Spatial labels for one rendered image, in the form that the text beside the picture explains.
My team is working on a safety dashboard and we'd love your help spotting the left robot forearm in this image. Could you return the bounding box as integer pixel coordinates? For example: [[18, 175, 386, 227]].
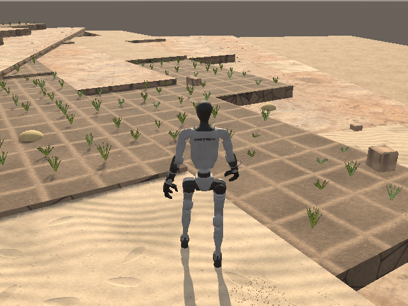
[[165, 155, 180, 185]]

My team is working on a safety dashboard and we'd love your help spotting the robot left foot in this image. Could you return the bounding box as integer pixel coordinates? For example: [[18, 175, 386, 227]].
[[180, 234, 189, 248]]

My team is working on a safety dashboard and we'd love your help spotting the robot right upper arm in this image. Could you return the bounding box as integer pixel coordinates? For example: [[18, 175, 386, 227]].
[[217, 128, 235, 163]]

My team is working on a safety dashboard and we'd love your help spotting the robot left upper arm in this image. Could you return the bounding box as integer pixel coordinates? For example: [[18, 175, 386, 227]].
[[174, 129, 191, 165]]

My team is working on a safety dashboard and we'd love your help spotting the robot left shin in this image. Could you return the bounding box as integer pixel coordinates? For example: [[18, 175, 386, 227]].
[[182, 200, 191, 240]]

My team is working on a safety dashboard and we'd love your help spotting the right robot forearm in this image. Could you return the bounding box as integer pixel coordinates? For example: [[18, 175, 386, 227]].
[[228, 153, 238, 173]]

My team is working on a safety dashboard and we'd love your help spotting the robot left hand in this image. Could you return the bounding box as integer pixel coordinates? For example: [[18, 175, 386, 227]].
[[163, 182, 178, 199]]

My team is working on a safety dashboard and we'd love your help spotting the robot right hand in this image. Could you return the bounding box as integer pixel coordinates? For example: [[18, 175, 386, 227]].
[[224, 170, 239, 182]]

